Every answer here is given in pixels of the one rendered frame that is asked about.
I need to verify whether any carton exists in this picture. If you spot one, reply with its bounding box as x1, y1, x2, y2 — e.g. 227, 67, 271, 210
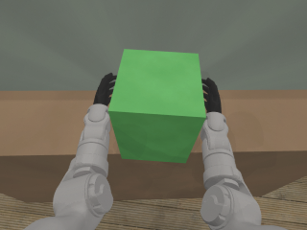
108, 49, 206, 164

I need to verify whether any pedestal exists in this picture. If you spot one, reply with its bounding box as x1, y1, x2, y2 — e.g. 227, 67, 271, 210
0, 89, 307, 203

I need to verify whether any robot left upper arm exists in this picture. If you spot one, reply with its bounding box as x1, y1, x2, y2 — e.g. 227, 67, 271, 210
23, 172, 113, 230

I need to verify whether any left robot forearm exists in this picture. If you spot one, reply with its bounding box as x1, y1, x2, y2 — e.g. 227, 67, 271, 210
53, 103, 111, 212

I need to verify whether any robot right upper arm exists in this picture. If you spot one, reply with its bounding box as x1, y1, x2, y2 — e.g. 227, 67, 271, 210
200, 184, 288, 230

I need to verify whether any right robot forearm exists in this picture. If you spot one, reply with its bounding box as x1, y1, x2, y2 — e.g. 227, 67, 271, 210
200, 111, 254, 198

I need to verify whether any robot right hand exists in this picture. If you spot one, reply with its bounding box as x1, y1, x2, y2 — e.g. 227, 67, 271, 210
201, 78, 222, 114

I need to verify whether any robot left hand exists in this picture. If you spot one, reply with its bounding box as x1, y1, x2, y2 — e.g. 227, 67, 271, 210
93, 73, 117, 106

